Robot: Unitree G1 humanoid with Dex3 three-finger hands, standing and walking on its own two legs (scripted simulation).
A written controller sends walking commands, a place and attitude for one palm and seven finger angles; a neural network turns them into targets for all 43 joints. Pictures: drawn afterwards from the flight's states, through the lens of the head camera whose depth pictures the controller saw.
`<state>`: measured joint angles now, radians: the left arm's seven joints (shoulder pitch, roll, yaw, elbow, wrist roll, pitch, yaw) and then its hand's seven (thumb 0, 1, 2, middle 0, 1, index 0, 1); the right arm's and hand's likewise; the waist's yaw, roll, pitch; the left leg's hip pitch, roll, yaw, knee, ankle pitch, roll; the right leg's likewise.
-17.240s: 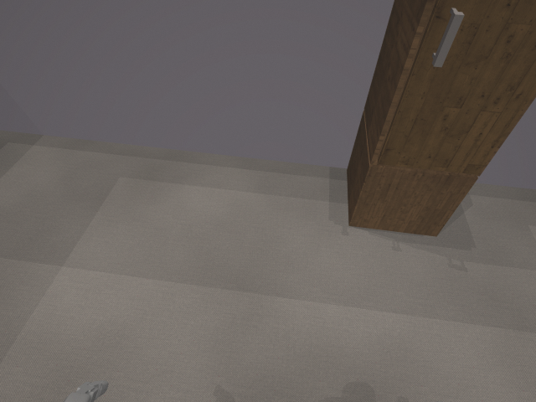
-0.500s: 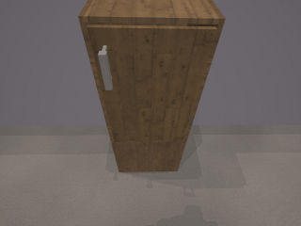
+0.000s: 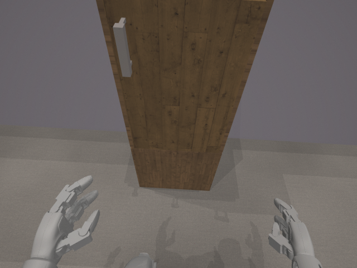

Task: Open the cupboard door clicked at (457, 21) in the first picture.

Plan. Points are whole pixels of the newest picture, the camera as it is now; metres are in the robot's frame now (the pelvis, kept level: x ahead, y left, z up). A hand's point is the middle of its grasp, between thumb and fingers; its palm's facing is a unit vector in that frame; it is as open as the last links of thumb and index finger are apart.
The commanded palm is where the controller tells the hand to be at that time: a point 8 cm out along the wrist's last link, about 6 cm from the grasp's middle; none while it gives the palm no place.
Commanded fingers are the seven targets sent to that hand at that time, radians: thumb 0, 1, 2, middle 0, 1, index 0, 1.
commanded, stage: raise the hand with hooked fingers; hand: left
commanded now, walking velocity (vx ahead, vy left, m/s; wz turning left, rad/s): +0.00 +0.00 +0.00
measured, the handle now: (125, 48) +0.59 +0.18 +0.18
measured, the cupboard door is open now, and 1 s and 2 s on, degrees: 0 0 0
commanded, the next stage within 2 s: move the hooked fingers beside the handle in 1.70 s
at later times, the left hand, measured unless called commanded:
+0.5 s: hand (48, 180) +0.25 +0.26 +0.11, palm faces +0.10 -0.99 -0.05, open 11.5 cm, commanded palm +0.22 +0.30 +0.11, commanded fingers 0.00 -0.17 0.44 -0.28 -0.99 -0.28 -0.99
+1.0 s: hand (2, 150) +0.27 +0.32 +0.17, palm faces +0.07 -1.00 -0.05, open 13.9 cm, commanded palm +0.23 +0.37 +0.18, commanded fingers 0.00 -0.50 0.30 -0.30 -1.20 -0.30 -1.20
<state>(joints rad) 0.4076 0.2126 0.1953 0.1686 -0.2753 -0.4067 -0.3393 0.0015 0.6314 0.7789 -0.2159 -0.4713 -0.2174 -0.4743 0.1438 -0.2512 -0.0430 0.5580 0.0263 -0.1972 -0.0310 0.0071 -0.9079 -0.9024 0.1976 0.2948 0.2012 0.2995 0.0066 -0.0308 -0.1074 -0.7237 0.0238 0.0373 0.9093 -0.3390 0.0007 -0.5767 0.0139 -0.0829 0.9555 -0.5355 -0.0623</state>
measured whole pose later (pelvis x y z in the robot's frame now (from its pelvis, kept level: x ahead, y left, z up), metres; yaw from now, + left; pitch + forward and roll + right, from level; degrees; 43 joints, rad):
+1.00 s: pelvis -0.01 +0.06 +0.04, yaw +1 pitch +0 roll -2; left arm -0.03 0.42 0.36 0.12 -0.32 0.05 -0.37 -0.01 -0.47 0.31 -0.29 -1.17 -0.29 -1.18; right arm 0.21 -0.23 0.10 0.57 0.07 -0.22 -0.11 0.01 -0.90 -0.90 0.20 0.30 0.20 0.30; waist 0.05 0.03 -0.03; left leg -0.41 -0.02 0.04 0.62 -0.21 0.07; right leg -0.23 -0.01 -0.08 0.58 -0.35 0.01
